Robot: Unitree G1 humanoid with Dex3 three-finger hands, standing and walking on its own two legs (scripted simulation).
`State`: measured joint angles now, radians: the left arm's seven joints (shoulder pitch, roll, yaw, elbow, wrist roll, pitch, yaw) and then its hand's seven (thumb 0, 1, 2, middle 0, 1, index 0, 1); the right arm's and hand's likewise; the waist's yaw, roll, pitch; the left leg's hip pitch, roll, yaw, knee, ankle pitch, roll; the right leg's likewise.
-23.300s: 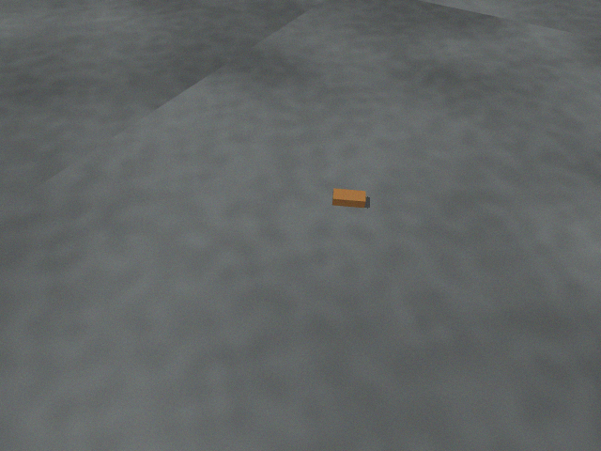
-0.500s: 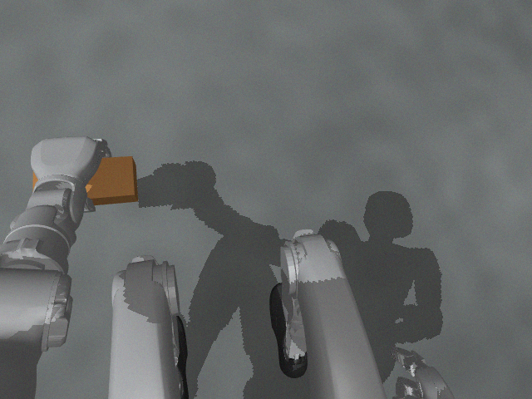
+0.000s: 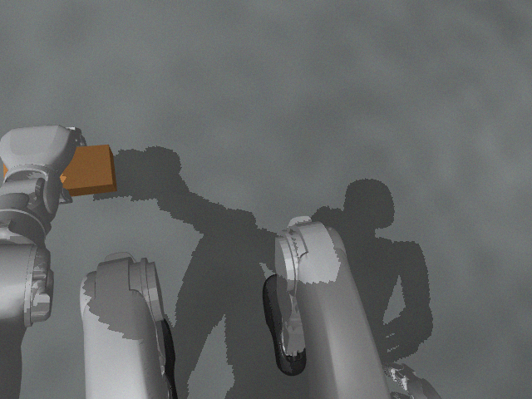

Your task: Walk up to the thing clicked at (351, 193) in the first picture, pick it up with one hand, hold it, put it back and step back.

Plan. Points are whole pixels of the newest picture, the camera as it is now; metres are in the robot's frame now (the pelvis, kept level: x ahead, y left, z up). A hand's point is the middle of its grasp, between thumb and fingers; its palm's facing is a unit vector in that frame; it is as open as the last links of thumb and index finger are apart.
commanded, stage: lower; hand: left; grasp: from above
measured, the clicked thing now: (63, 173) +0.48 +0.23 -0.20
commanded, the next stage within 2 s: rest in 0.42 s
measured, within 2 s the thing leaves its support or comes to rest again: rests again in 1.42 s
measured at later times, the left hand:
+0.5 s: hand (69, 178) +0.48 +0.23 -0.23, palm faces -0.47 -0.02 -0.88, open 9.6 cm
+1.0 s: hand (76, 182) +0.48 +0.23 -0.27, palm faces -0.47 -0.06 -0.88, open 9.6 cm
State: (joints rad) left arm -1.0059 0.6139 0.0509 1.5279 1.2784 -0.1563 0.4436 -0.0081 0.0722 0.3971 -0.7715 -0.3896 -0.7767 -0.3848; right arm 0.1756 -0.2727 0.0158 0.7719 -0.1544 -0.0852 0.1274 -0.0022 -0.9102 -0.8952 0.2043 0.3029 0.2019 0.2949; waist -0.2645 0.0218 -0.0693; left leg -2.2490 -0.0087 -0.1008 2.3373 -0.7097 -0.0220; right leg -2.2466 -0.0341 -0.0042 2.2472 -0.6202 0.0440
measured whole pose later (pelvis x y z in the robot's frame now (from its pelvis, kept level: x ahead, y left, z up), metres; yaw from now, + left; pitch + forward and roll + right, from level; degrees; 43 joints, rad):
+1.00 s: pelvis +0.01 +0.01 -0.05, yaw -5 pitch +31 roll -10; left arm -1.04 0.81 0.17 1.71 1.37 -0.22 0.60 -0.01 0.07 0.40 -0.78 -0.39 -0.78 -0.38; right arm 0.17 -0.33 0.12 0.76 -0.26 -0.16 0.25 0.00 -0.91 -0.89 0.20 0.30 0.20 0.29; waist -0.36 -0.05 0.08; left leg -2.36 -0.02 -0.19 2.55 -0.75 -0.02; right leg -2.32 -0.01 -0.06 2.39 -0.62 0.07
